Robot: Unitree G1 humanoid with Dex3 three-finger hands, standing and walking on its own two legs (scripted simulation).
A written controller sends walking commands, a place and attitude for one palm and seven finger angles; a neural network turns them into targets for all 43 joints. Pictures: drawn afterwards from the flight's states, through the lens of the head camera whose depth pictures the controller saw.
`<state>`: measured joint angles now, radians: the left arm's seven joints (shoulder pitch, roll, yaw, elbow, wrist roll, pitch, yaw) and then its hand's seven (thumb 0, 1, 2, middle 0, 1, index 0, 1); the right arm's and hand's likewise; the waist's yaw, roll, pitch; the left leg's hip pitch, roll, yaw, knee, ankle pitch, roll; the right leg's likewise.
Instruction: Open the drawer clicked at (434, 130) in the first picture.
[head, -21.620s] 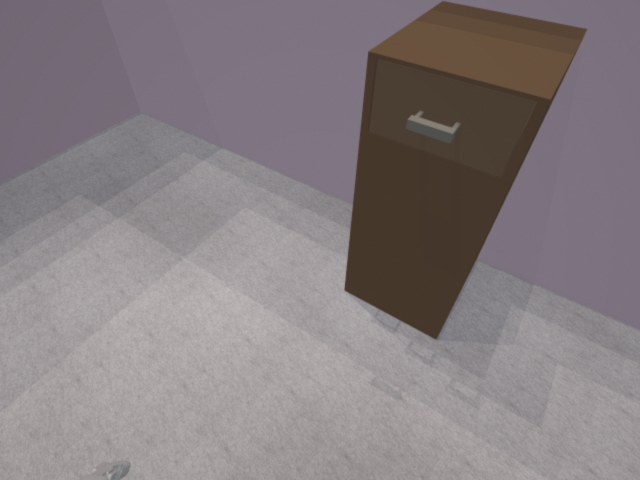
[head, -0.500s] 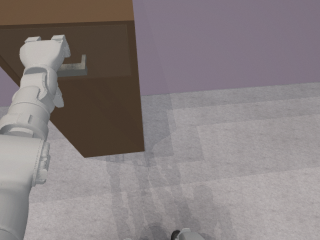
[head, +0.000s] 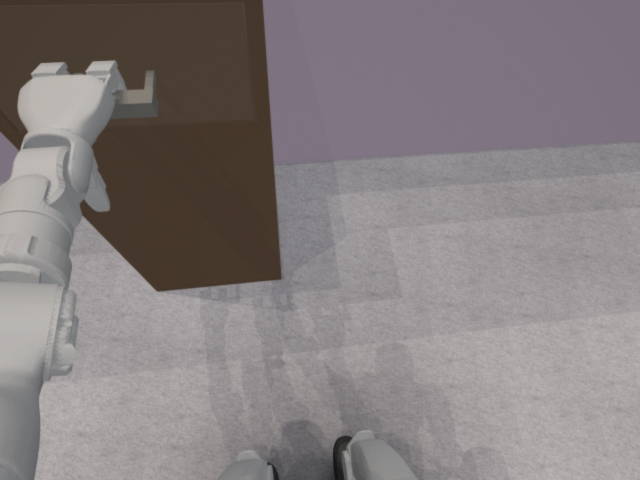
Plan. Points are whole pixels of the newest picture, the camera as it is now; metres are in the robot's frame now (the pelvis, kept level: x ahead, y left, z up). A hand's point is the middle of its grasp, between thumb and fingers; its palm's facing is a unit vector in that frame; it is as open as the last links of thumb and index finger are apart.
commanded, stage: lower the fingers behind the handle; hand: left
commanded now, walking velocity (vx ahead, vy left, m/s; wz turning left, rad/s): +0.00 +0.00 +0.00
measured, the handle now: (113, 92) +0.59 +0.21 +0.07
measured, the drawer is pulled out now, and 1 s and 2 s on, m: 0.00 0.00 0.02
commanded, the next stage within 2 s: close the thumb around the handle in 0.46 s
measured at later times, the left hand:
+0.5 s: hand (92, 139) +0.53 +0.24 +0.05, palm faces -0.06 -0.01 -1.00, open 14.0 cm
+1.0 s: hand (93, 138) +0.53 +0.24 +0.05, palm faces -0.07 +0.00 -1.00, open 8.8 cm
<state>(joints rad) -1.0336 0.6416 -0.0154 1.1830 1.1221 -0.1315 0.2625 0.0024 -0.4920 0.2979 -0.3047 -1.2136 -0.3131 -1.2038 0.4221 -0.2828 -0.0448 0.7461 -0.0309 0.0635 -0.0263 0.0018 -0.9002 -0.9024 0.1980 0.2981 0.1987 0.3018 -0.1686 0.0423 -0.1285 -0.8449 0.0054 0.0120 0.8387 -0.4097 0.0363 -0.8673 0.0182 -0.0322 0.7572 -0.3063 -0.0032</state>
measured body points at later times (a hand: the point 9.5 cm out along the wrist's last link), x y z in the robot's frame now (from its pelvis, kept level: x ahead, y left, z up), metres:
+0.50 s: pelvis +0.01 +0.01 +0.00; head +0.14 +0.01 +0.44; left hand +0.53 +0.24 +0.11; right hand -0.01 -0.26 -0.12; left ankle -0.02 +0.09 -0.70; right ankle +0.02 -0.12 -0.70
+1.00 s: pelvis +0.01 +0.00 +0.00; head +0.14 +0.00 +0.44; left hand +0.53 +0.23 +0.11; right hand -0.01 -0.27 -0.12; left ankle -0.02 +0.09 -0.70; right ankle +0.02 -0.12 -0.70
